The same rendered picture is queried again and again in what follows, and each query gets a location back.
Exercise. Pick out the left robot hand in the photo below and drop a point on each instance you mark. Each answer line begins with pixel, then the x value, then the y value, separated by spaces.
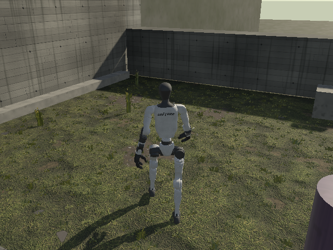
pixel 136 160

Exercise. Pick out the robot left shin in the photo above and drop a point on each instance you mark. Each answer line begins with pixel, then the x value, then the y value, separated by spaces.
pixel 152 176

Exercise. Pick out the right robot hand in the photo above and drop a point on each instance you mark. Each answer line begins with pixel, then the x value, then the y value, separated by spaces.
pixel 183 135

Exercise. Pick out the right robot forearm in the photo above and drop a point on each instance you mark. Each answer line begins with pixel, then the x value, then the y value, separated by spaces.
pixel 188 133

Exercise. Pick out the right robot upper arm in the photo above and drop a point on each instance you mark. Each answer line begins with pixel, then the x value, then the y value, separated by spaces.
pixel 184 116

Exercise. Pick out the humanoid robot head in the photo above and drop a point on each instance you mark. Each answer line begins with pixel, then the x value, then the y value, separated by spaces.
pixel 165 91

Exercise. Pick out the left robot upper arm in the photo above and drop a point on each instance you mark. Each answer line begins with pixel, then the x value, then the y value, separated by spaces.
pixel 147 119

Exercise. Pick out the left robot forearm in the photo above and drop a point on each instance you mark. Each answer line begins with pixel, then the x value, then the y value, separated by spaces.
pixel 141 143

